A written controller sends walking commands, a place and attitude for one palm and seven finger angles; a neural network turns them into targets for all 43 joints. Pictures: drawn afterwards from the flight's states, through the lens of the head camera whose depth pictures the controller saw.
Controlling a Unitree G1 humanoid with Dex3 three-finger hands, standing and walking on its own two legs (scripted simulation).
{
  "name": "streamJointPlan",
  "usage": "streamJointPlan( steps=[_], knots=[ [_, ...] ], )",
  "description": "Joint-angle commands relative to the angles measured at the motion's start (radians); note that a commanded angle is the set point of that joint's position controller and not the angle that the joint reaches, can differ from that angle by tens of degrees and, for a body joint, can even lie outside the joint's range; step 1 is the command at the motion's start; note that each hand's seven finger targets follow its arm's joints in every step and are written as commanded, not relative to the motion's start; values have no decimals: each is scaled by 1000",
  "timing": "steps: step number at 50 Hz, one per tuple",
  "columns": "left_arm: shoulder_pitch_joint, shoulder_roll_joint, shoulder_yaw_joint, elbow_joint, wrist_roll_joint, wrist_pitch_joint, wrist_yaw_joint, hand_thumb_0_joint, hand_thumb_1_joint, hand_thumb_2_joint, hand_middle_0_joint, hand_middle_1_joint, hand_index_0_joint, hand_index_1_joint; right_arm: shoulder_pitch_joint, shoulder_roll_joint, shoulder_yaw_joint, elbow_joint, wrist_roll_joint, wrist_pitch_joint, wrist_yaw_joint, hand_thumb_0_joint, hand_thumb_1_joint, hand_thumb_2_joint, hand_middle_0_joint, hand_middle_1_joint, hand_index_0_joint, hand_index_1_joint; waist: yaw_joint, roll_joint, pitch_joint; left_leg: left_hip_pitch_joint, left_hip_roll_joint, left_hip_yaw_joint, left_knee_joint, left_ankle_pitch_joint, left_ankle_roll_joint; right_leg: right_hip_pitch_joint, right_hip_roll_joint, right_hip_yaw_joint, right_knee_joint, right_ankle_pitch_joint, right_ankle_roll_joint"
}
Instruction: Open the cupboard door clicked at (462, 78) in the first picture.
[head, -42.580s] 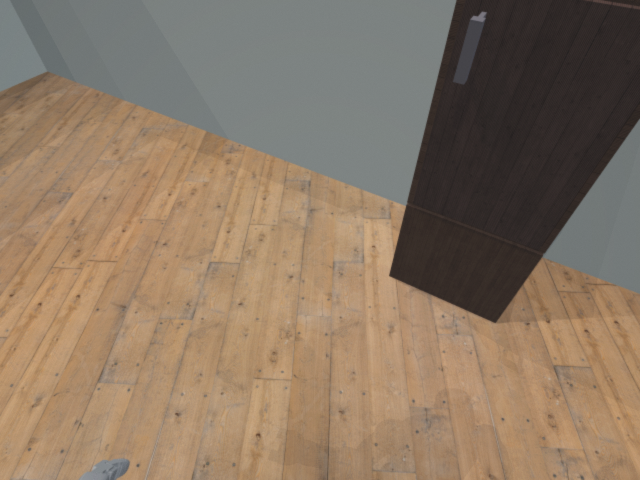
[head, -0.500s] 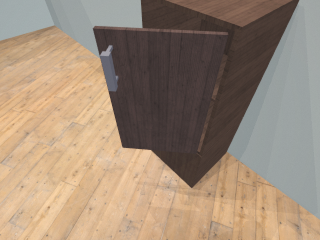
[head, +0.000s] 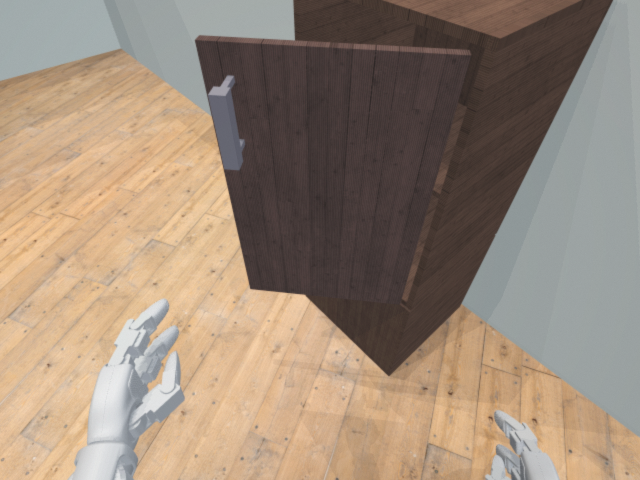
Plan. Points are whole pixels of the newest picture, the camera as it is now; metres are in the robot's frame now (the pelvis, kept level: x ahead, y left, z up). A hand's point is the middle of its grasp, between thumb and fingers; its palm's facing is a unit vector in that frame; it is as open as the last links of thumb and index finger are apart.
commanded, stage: raise the hand with hooked fingers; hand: left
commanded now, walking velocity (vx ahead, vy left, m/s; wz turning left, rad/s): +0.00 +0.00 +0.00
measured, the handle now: (231, 123) +0.58 +0.16 +0.16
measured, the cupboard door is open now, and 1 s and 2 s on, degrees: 41 41 41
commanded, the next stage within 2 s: move the hooked fingers beside the handle in 1.86 s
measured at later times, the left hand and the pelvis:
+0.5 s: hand (151, 387) +0.22 +0.20 +0.05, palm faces -0.10 -0.99 -0.07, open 10.5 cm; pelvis -0.01 -0.02 -0.02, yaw +1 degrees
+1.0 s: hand (87, 315) +0.26 +0.26 +0.12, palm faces -0.03 -1.00 -0.07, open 13.4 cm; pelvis +0.00 +0.01 +0.01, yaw +0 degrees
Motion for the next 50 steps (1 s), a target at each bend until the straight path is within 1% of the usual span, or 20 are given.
streamJointPlan(
  steps=[1,3,5,6,8,11,13,15,16,18,21,24,26,30,36,37,38,40,46,50],
  knots=[
    [229,157,129,37,-26,-250,-275,0,597,770,-222,-495,-222,-495,-100,-150,-75,-257,1,-45,46,0,-900,-900,200,300,200,300,75,-79,-30,-149,-19,-29,98,79,-32,-126,34,18,53,67,-40],
    [210,203,180,-84,-63,-231,-341,0,550,750,-225,-525,-225,-525,-119,-140,-71,-332,18,-33,43,0,-900,-900,200,300,200,300,95,-19,-164,-145,-21,-11,124,108,-14,-95,30,38,86,115,-32],
    [139,204,217,-222,-124,-177,-341,0,503,730,-228,-555,-228,-555,-115,-129,-65,-372,26,-15,24,0,-900,-900,200,300,200,300,89,18,-217,-127,-22,-11,134,124,-8,-76,36,45,84,135,-19],
    [94,223,237,-280,-144,-161,-328,0,480,720,-230,-570,-230,-570,-91,-128,-61,-371,23,-6,17,0,-900,-900,200,300,200,300,80,26,-214,-121,-15,-28,137,131,-7,-78,46,51,85,143,-18],
    [17,206,212,-423,-147,-156,-296,0,433,700,-233,-600,-233,-600,-63,-112,-53,-368,21,1,3,0,-900,-900,200,300,200,300,42,86,-218,-78,-1,-39,150,154,1,-100,51,50,77,182,-14],
    [-135,210,144,-486,-119,-169,-281,0,363,670,-238,-645,-238,-645,-28,-119,-30,-333,12,-3,-19,0,-900,-900,200,300,200,300,-28,71,-142,-87,13,-70,178,143,10,-172,65,49,77,177,-13],
    [-136,208,128,-424,-109,-162,-305,0,317,650,-242,-675,-242,-675,-19,-125,-27,-307,19,-16,-29,0,-900,-900,200,300,200,300,-43,67,-123,-86,17,-77,172,96,12,-195,64,48,50,118,-11],
    [-145,243,140,-390,-111,-129,-337,0,270,630,-245,-705,-245,-705,-29,-135,-20,-301,26,-30,-37,0,-900,-900,200,300,200,300,-37,78,-136,-88,15,-80,153,55,15,-179,57,61,16,52,-9],
    [-137,267,167,-336,-125,-93,-355,0,247,620,-247,-720,-247,-720,-35,-142,-15,-299,32,-31,-42,0,-900,-900,200,300,200,300,-22,76,-120,-89,12,-83,146,58,13,-156,61,67,3,49,-13],
    [-131,297,206,-321,-135,-36,-372,0,200,600,-250,-750,-250,-750,-43,-141,-10,-301,36,-35,-46,0,-900,-900,200,300,200,300,-4,55,-173,-74,10,-78,119,68,15,-102,48,74,-27,47,-6],
    [-81,345,302,-280,-174,28,-368,0,130,570,-255,-795,-255,-795,-68,-134,-4,-310,33,-39,-50,0,-900,-900,200,300,200,300,48,12,-210,-60,7,-81,81,126,10,0,44,70,-42,100,-5],
    [-76,337,334,-268,-205,40,-356,0,60,540,-260,-840,-260,-840,-62,-124,1,-306,35,-40,-48,0,-900,-900,200,300,200,300,51,-43,-193,-56,7,-73,54,142,7,31,34,73,-72,139,11],
    [-103,352,348,-265,-213,39,-358,0,13,520,-263,-870,-263,-870,-64,-130,4,-308,33,-47,-47,0,-900,-900,200,300,200,300,61,-12,-161,-48,4,-71,38,157,4,44,36,75,-78,164,6],
    [-142,335,310,-253,-204,35,-372,0,-80,480,-270,-930,-270,-930,-38,-141,2,-295,39,-68,-47,0,-900,-900,200,300,200,300,36,-9,-128,1,6,-64,-2,140,9,16,41,56,-107,144,8],
    [-292,420,353,-254,-201,65,-382,0,-220,420,-280,-1020,-280,-1020,-29,-162,5,-278,44,-82,-64,0,-900,-900,200,300,200,300,40,27,-102,70,9,-69,-56,128,12,46,51,46,-146,113,-2],
    [-322,413,347,-265,-199,70,-383,0,-243,410,-282,-1035,-282,-1035,-34,-158,8,-279,46,-83,-65,0,-900,-900,200,300,200,300,40,70,-118,95,7,-67,-71,125,12,50,51,39,-149,112,-5],
    [-341,421,351,-270,-195,75,-378,0,-267,400,-283,-1050,-283,-1050,-33,-156,8,-278,48,-84,-68,0,-900,-900,200,300,200,300,37,66,-121,118,10,-73,-86,126,12,52,55,25,-150,117,-6],
    [-370,425,354,-271,-188,92,-372,0,-313,380,-287,-1080,-287,-1080,-38,-155,12,-275,49,-86,-71,0,-900,-900,200,300,200,300,42,112,-129,153,11,-77,-107,140,11,67,58,13,-154,142,-10],
    [-450,462,376,-199,-182,177,-394,0,-453,320,-297,-1170,-297,-1170,-49,-160,25,-277,50,-76,-76,0,-900,-900,200,300,200,300,54,79,-87,198,12,-87,-157,186,9,119,66,2,-192,215,-16],
    [-537,470,368,-193,-172,227,-410,0,-500,300,-300,-1200,-300,-1200,-58,-155,36,-282,53,-63,-79,0,-900,-900,200,300,200,300,47,103,-92,239,15,-91,-185,194,7,124,67,-7,-210,221,-15]
  ],
)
